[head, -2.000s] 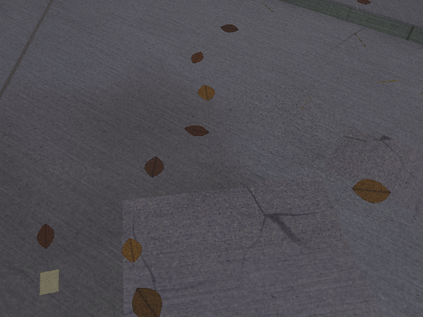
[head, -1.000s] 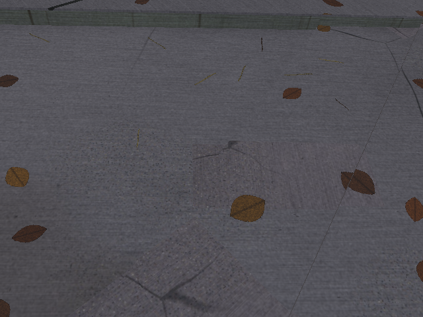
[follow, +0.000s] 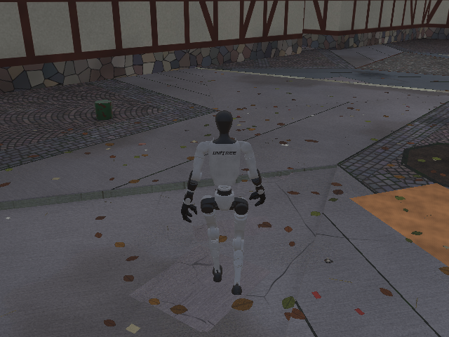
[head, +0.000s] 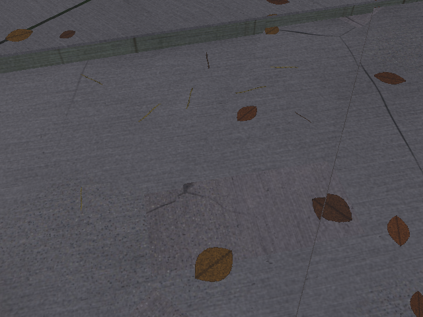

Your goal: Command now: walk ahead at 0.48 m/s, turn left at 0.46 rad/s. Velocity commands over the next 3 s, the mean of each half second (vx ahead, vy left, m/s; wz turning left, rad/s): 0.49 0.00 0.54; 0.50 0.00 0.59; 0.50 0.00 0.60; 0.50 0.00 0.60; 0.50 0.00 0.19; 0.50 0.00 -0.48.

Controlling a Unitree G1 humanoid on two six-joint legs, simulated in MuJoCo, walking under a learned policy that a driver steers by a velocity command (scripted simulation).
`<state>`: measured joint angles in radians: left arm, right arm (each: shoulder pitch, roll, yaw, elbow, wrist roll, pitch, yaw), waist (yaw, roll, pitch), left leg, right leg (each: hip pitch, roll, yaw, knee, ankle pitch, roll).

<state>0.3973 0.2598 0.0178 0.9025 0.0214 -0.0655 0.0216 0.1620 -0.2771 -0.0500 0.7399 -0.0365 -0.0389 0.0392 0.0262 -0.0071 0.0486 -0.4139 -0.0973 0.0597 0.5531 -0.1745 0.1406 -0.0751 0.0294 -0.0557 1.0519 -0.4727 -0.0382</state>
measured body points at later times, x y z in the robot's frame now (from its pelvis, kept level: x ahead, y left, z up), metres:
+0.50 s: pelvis +0.31 -0.01 +0.00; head +0.34 -0.01 +0.44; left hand +0.45 +0.27 -0.08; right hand +0.38 -0.30 -0.13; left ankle +0.10 +0.04 -0.66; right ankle +0.43 -0.08 -0.72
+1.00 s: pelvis +0.52 +0.11 -0.01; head +0.54 +0.14 +0.44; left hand +0.35 +0.33 -0.14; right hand +0.84 +0.05 -0.09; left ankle +0.55 +0.21 -0.73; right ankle +0.44 -0.08 -0.70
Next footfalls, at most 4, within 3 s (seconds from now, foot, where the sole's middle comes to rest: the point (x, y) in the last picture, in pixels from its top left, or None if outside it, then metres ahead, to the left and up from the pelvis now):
0.44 right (249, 308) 0.47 -0.07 -0.76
0.96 left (151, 271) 0.58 0.24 -0.76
1.52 right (135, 183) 0.93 0.34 -0.79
2.04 left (47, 190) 0.90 0.67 -0.79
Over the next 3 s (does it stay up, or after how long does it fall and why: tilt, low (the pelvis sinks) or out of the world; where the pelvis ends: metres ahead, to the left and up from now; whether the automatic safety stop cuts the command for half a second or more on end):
stays up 1.07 1.00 -0.01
